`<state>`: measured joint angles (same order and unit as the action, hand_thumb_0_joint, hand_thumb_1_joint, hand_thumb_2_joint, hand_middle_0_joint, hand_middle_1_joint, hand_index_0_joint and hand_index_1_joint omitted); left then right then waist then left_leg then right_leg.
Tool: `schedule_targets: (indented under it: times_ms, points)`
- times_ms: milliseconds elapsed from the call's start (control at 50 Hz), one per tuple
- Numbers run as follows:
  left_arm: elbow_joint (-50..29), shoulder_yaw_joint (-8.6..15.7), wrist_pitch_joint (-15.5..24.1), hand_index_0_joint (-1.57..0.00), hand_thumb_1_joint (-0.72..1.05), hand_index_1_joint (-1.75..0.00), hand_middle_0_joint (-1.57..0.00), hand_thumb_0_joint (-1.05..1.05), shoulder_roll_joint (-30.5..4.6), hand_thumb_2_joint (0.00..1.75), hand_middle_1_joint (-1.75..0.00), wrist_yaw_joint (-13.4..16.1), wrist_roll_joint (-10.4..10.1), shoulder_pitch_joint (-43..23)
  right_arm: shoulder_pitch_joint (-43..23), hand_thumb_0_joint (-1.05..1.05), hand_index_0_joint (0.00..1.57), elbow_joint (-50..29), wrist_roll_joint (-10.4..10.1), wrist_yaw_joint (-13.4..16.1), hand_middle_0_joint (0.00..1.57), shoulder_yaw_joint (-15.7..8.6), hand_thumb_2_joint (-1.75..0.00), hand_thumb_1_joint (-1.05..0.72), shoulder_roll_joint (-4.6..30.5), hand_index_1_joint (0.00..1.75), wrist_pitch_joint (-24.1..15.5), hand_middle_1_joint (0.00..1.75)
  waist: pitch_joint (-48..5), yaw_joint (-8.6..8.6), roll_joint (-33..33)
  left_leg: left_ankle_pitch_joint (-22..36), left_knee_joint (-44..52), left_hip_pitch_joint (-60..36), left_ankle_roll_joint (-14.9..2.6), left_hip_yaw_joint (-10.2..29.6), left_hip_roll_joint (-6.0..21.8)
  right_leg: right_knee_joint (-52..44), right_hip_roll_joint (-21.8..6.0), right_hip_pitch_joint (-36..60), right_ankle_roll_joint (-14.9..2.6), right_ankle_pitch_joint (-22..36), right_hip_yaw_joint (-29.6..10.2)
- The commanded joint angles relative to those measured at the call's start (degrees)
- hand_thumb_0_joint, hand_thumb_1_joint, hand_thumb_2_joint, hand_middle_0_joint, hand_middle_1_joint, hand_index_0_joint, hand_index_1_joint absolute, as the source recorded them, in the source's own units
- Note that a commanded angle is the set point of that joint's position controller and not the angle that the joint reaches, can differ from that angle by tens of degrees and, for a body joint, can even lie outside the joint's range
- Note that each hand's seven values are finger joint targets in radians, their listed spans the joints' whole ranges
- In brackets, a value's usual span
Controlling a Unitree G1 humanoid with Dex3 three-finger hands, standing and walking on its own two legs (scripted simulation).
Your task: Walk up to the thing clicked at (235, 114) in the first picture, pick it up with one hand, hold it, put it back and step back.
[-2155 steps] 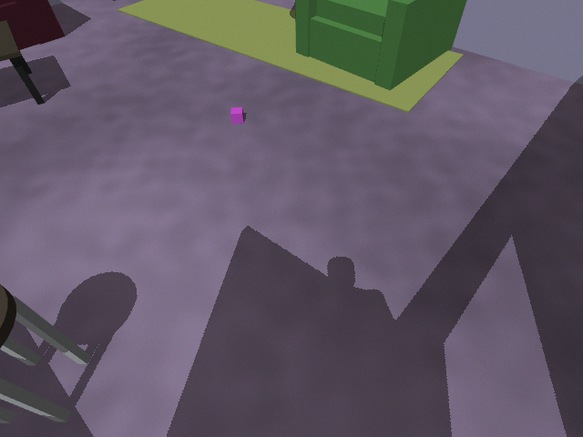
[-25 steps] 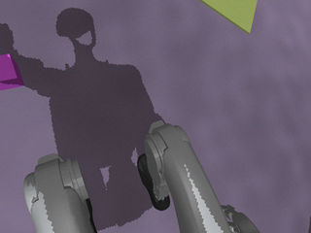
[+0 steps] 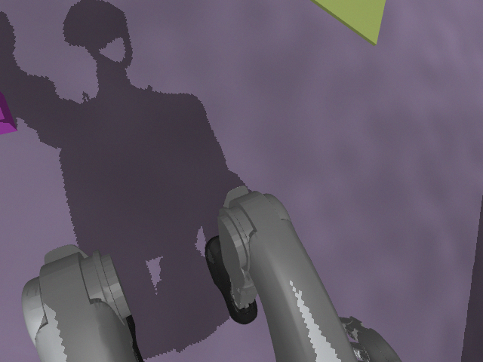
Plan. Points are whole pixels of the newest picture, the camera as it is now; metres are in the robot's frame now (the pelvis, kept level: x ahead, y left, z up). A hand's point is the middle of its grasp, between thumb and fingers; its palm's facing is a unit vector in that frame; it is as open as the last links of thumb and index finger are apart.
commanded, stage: approach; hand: left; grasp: from above
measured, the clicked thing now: out of the picture +0.56 +0.28 -0.29
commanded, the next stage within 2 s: close in in 0.32 s
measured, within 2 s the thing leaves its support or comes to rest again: neither
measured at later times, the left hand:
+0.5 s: hand out of the picture +0.53 +0.29 -0.17, palm faces -0.45 -0.08 -0.89, open 12.0 cm
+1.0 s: hand out of the picture +0.53 +0.27 -0.22, palm faces -0.48 -0.09 -0.87, open 12.3 cm
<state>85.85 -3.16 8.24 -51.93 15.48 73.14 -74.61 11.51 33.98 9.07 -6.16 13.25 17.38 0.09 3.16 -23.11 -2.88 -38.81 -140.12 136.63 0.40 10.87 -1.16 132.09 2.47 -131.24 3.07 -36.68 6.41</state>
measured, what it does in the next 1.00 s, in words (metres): stands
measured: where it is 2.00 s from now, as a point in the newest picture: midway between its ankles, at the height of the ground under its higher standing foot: (184, 322)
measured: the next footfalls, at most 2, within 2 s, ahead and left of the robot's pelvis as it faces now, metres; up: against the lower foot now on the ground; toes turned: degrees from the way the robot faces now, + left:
none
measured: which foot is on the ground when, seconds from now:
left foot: down 0.00-1.00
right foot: down 0.00-1.00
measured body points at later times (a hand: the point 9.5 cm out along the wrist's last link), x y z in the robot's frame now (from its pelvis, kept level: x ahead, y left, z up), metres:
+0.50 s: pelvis -0.01 +0.00 +0.00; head +0.27 +0.10 +0.33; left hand +0.55 +0.30 -0.12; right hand +0.02 -0.27 -0.07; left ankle +0.07 +0.12 -0.29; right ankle +0.11 -0.12 -0.29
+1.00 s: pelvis +0.00 +0.00 -0.01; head +0.30 +0.09 +0.31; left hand +0.56 +0.27 -0.17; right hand +0.00 -0.25 -0.06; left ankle +0.07 +0.12 -0.29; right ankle +0.11 -0.12 -0.29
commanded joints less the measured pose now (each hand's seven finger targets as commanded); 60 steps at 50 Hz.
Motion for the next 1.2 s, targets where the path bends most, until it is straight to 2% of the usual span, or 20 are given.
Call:
schedule_targets:
  times_ms: [0,80,140,220,280,320,360,420,480,540,620,700,720,760,800,940,1020,1060,1100,1180]
  points:
    - [-6.3,2.8,-2.6,-0.32,-0.27,-0.81,-0.33,0.0,-11.9,0.84,-0.8,4.0,0.9,-21.6,14.4,0.0,0.2,0.1,0.1,0.4,0.2,-4.5,-0.89,-0.9,16.9,0.3,0.9,0.3,-41.6,-2.27,30.2,15.3,14.0,-33.8,-1.05,-5.5,1.6,-11.2,1.6,22.0,-5.45,16.0,5.5]
    - [-7.9,4.9,-5.9,-0.34,-0.24,-0.78,-0.35,0.0,-15.1,0.79,-0.77,3.7,0.3,-17.0,12.9,0.0,0.2,-2.1,-0.9,0.4,0.2,-3.8,-0.9,-0.9,17.0,0.3,2.2,0.3,-46.8,0.99,31.6,20.1,14.4,-34.5,-1.33,-6.5,1.7,-11.1,1.8,26.8,-5.45,19.4,4.5]
    - [-8.6,5.3,-7.4,-0.35,-0.23,-0.76,-0.35,0.0,-14.7,0.76,-0.76,1.9,-1.8,-14.1,12.2,0.0,0.2,-2.9,-1.5,0.7,0.2,-3.8,-0.89,-0.9,16.8,0.3,3.4,0.3,-45.6,1.32,27.0,17.8,14.3,-29.8,-2.05,-7.0,1.7,-12.4,2.1,29.4,-5.18,18.3,3.8]
    - [-6.9,4.3,-6.5,-0.36,-0.21,-0.74,-0.36,0.0,-12.7,0.73,-0.74,-1.7,-4.7,-11.1,12.1,0.0,0.2,-2.6,-1.5,1.4,0.2,-3.9,-0.89,-0.9,17.3,0.3,4.1,0.3,-36.6,-0.66,18.5,11.5,12.8,-20.9,-2.7,-6.7,1.5,-14.4,2.2,28.1,-5.49,12.4,3.7]
    - [-11.8,4.2,-3.3,-0.4,-0.18,-0.72,-0.39,0.0,-14.1,0.7,-0.73,-4.0,-5.8,-15.3,12.4,0.0,0.2,-2.2,-1.0,1.8,0.2,-3.8,-0.89,-0.9,17.1,0.3,3.9,0.3,-36.0,-2.03,17.7,8.6,12.2,-20.5,-2.47,-6.1,1.6,-14.8,2.2,27.9,-5.42,8.5,3.7]
    - [-11.8,3.1,-0.9,-0.4,-0.17,-0.73,-0.38,0.0,-11.7,0.69,-0.75,-4.4,-5.8,-17.3,13.0,0.0,0.2,-1.4,-0.3,2.3,0.2,-3.8,-0.89,-0.9,17.5,0.3,3.4,0.3,-34.7,-3.74,18.3,7.7,12.0,-23.3,-1.83,-5.3,1.4,-14.8,2.0,24.7,-5.69,6.9,4.8]
    - [-14.9,1.7,1.7,-0.4,-0.16,-0.75,-0.39,0.0,-10.8,0.7,-0.76,-3.8,-5.3,-20.5,13.1,0.0,0.2,-0.6,0.1,2.5,0.2,-3.7,-0.89,-0.9,17.1,0.3,3.2,0.3,-36.6,-4.14,22.8,6.8,12.8,-27.8,-1.15,-4.8,1.6,-14.1,2.1,23.5,-5.58,6.4,5.6]
    - [-15.4,0.7,3.2,-0.34,-0.23,-0.76,-0.33,0.0,-11.2,0.71,-0.78,-1.6,-3.4,-22.5,12.3,0.0,0.2,0.4,0.4,2.8,0.2,-4.1,-0.9,-0.9,17.4,0.3,2.5,0.3,-38.8,-2.98,29.1,7.5,13.8,-33.5,-0.29,-4.4,1.7,-12.4,1.9,20.6,-5.87,7.8,6.4]
    - [-12.5,-0.6,2.4,-0.34,-0.25,-0.76,-0.33,0.0,-9.0,0.76,-0.77,0.7,-1.4,-23.0,12.8,0.0,0.2,1.0,0.7,2.3,0.2,-3.9,-0.9,-0.9,17.3,0.3,2.1,0.3,-40.7,-3.63,32.4,11.5,14.2,-37.4,-0.19,-3.7,2.0,-10.9,1.8,18.9,-5.7,11.8,7.1]
    - [-7.2,0.1,0.5,-0.38,-0.19,-0.73,-0.39,0.0,-9.4,0.79,-0.73,2.8,-0.5,-21.7,13.7,0.0,0.2,1.2,0.7,1.6,0.2,-3.7,-0.89,-0.89,18.2,0.3,1.8,0.3,-37.6,-4.49,32.3,15.0,14.5,-37.5,-0.07,-3.0,2.2,-10.5,1.4,17.3,-5.59,14.6,7.5]
    - [-4.6,1.1,-2.0,-0.43,-0.12,-0.72,-0.43,0.0,-11.7,0.76,-0.73,4.5,0.7,-19.6,12.7,0.0,0.2,0.2,0.6,1.2,0.2,-3.0,-0.89,-0.89,18.3,0.3,1.7,0.3,-38.4,-3.08,32.1,18.2,13.5,-36.2,-0.59,-4.0,2.1,-10.3,1.5,19.5,-5.6,17.4,6.8]
    - [-3.7,1.8,-3.8,-0.38,-0.17,-0.69,-0.38,0.0,-12.0,0.71,-0.69,4.3,-0.6,-17.8,12.1,0.0,0.2,-1.4,0.4,0.8,0.2,-2.3,-0.9,-0.89,18.2,0.3,1.6,0.3,-38.4,-3.52,29.9,19.0,13.2,-34.4,-1.05,-4.0,2.3,-10.7,2.0,22.0,-5.48,18.2,6.6]
    - [-1.8,2.0,-4.0,-0.36,-0.19,-0.7,-0.36,0.0,-11.0,0.7,-0.7,4.0,-1.4,-17.0,12.3,0.0,0.2,-1.6,0.3,0.9,0.2,-2.5,-0.9,-0.89,19.0,0.3,1.5,0.3,-35.8,-4.83,27.2,17.9,12.5,-32.0,-1.23,-4.0,2.1,-11.1,1.6,21.2,-5.5,17.5,6.6]
    - [-2.5,2.5,-3.7,-0.36,-0.2,-0.7,-0.35,0.0,-13.0,0.71,-0.7,3.9,-1.9,-16.4,12.2,0.0,0.2,-1.6,0.4,0.9,0.2,-1.7,-0.9,-0.89,18.6,0.3,1.3,0.3,-35.9,-4.36,25.7,15.9,12.4,-29.0,-1.64,-4.4,2.1,-11.5,2.0,24.8,-5.12,16.8,6.2]
    - [-1.9,2.9,-2.9,-0.35,-0.21,-0.7,-0.35,0.0,-14.0,0.72,-0.7,3.7,-2.4,-16.6,12.2,0.0,0.2,-2.0,0.4,0.9,0.2,-1.1,-0.9,-0.89,18.9,0.3,0.9,0.3,-33.7,-5.16,23.7,13.1,12.0,-26.2,-1.88,-4.4,2.1,-12.1,2.0,25.2,-5.08,14.3,6.3]
    - [-4.4,4.9,1.3,-0.35,-0.22,-0.7,-0.35,0.0,-19.5,0.72,-0.69,5.9,-0.9,-17.6,12.3,0.0,0.2,-2.2,1.2,1.3,0.2,0.0,-0.9,-0.89,20.0,0.3,-0.8,0.3,-36.2,-5.15,26.4,11.5,11.3,-29.3,-1.39,-3.8,2.3,-11.8,2.1,26.3,-5.11,12.4,7.1]
    - [-1.8,4.0,1.7,-0.32,-0.26,-0.72,-0.33,0.0,-18.0,0.76,-0.71,8.1,-0.3,-16.4,12.1,0.0,0.2,-1.1,1.7,1.1,0.2,0.3,-0.9,-0.9,20.2,0.3,-2.3,0.3,-33.4,-6.05,28.3,10.9,11.0,-30.0,-1.11,-3.3,2.6,-11.3,2.3,23.4,-5.23,12.3,7.8]
    - [-3.2,4.0,1.7,-0.33,-0.25,-0.69,-0.35,0.0,-19.4,0.77,-0.67,9.0,-0.3,-17.9,11.8,0.0,0.2,-0.8,1.7,1.1,0.2,0.6,-0.9,-0.9,20.1,0.3,-2.7,0.3,-34.6,-5.81,29.1,11.3,11.4,-30.9,-1.06,-3.0,3.0,-11.2,2.6,24.6,-5.11,13.1,7.9]
    - [-3.4,4.4,1.1,-0.34,-0.23,-0.69,-0.36,0.0,-19.2,0.76,-0.67,9.9,0.3,-17.4,12.5,0.0,0.2,-0.6,1.9,0.9,0.2,0.3,-0.9,-0.9,20.5,0.3,-3.4,0.3,-35.1,-5.9,31.9,15.2,10.6,-34.1,-0.68,-2.8,3.1,-10.3,2.4,23.5,-5.25,15.8,8.2]
    - [-0.4,3.4,0.5,-0.35,-0.21,-0.69,-0.36,0.0,-17.7,0.73,-0.68,10.7,-0.4,-15.8,12.0,0.0,0.2,-0.2,2.2,0.3,0.2,0.8,-0.9,-0.89,20.5,0.3,-4.3,0.3,-31.9,-7.26,28.0,14.4,10.0,-29.9,-1.21,-2.7,3.2,-10.9,2.7,25.3,-4.83,16.3,8.3]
